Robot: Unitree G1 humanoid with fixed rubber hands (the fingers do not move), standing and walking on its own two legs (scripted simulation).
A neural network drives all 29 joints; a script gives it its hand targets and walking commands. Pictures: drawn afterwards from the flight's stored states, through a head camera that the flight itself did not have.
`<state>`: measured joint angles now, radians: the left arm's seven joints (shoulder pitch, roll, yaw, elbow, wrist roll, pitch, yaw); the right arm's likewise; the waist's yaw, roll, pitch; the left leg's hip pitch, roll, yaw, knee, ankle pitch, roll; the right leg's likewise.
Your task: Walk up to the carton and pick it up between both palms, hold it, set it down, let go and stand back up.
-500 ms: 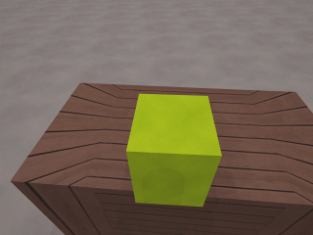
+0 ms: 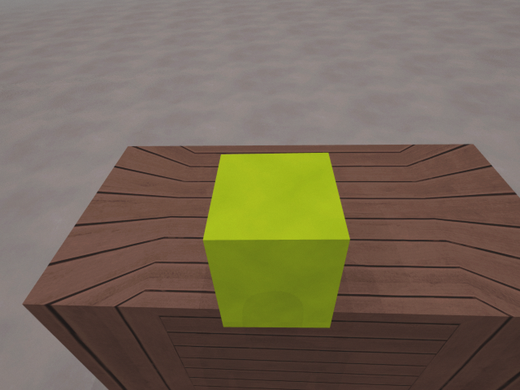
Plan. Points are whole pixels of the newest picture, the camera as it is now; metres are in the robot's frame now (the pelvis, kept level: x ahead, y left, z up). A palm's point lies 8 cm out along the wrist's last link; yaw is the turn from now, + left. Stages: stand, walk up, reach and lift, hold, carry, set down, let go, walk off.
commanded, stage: stand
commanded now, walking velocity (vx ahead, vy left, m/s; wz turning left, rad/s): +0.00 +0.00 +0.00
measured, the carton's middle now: (275, 240) +0.40 +0.01 +0.02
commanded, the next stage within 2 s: none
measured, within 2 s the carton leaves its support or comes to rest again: neither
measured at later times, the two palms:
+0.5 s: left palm out of the picture -0.05 +0.19 -0.15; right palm out of the picture -0.07 -0.20 -0.15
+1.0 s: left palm out of the picture -0.01 +0.20 -0.15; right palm out of the picture -0.04 -0.18 -0.15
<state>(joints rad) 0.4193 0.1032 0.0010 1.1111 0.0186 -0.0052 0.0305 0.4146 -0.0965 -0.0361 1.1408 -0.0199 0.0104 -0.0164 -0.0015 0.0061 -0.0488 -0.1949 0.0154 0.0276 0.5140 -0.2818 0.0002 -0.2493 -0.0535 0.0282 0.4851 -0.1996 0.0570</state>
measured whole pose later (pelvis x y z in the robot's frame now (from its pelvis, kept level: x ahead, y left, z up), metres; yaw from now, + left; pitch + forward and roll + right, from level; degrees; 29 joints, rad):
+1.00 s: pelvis +0.01 +0.01 +0.00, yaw +0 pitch -1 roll +0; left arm 0.33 0.10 0.01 1.14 0.01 0.00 0.03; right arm 0.38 -0.08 -0.02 1.14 -0.02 -0.01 -0.03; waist -0.01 -0.01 -0.01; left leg -0.19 0.01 0.04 0.49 -0.29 0.01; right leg -0.25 -0.06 0.04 0.47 -0.20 0.07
